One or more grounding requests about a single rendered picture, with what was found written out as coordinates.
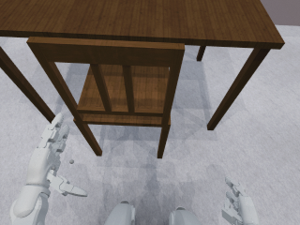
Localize robot right shin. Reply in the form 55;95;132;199
175;206;186;211

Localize robot left hand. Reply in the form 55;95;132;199
25;112;88;197

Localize robot left forearm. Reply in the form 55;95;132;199
8;184;51;225

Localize robot right thigh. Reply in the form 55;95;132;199
169;210;202;225

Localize table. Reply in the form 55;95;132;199
0;0;285;130

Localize chair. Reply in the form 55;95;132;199
26;37;185;158

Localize robot right hand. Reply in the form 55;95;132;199
221;176;261;225

